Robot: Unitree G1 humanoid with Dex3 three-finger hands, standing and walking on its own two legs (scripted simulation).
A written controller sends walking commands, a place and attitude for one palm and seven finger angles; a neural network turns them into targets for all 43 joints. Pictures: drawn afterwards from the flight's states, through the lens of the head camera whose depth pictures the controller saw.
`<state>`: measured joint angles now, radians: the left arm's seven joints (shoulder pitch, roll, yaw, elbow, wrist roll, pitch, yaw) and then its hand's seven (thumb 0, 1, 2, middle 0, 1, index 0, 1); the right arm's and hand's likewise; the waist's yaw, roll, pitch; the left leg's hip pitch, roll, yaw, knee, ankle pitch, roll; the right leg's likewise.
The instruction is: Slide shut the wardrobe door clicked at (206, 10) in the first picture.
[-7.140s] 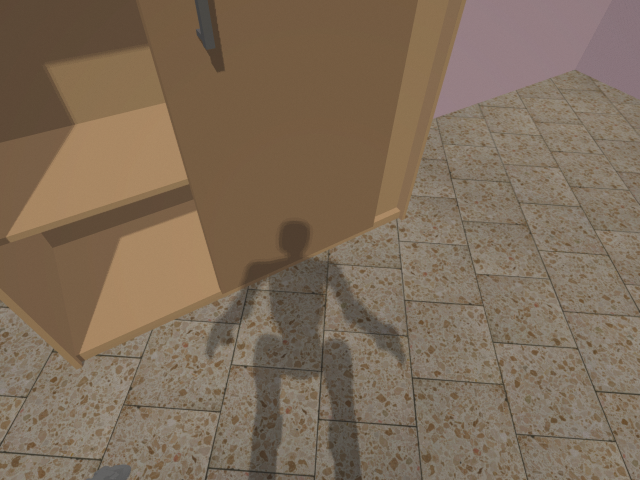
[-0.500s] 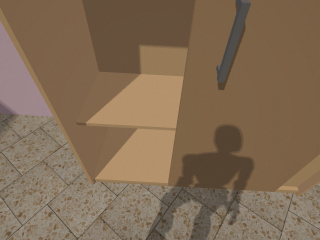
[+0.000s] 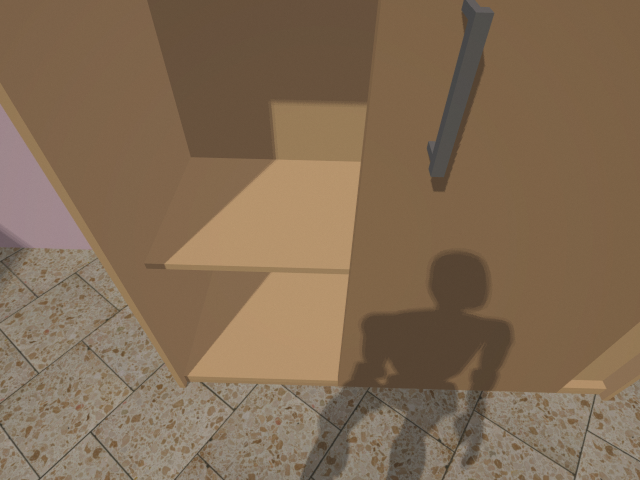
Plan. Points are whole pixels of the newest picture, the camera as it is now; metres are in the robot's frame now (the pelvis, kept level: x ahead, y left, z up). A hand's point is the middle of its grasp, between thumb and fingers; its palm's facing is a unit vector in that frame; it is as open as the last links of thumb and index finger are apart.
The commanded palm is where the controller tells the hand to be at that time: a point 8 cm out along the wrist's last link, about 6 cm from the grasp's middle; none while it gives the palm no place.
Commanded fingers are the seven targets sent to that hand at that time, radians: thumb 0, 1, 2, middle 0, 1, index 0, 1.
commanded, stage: come to a stop and stand still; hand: right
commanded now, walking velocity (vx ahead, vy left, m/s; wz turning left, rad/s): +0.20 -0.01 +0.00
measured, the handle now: (452, 96) +0.50 -0.13 +0.25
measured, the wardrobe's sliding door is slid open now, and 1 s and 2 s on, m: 0.49 0.49 0.49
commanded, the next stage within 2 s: look again from close up in 1.90 s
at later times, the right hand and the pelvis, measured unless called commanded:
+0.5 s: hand out of the picture +0.08 -0.19 -0.17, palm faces +0.03 +0.96 -0.26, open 7.3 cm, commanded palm none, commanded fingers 0.00 -0.90 -0.90 0.20 0.30 0.20 0.30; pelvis +0.04 +0.00 +0.00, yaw +1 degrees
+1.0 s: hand out of the picture +0.01 -0.21 -0.16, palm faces -0.01 +0.97 -0.23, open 7.3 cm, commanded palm none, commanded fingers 0.00 -0.90 -0.90 0.20 0.30 0.20 0.30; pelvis -0.01 -0.02 +0.00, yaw +1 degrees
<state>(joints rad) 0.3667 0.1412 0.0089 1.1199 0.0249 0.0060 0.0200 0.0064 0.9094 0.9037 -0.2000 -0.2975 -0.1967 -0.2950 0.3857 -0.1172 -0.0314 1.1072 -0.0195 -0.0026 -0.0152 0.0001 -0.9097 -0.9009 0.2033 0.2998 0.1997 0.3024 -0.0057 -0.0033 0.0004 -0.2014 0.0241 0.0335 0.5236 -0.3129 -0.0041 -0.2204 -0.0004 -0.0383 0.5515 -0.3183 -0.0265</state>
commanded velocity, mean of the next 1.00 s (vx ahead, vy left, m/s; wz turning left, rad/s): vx -0.06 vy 0.00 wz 0.00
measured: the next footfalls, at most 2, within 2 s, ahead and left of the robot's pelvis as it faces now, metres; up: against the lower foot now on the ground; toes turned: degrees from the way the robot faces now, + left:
none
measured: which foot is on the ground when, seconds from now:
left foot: down 0.00-1.00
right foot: down 0.00-1.00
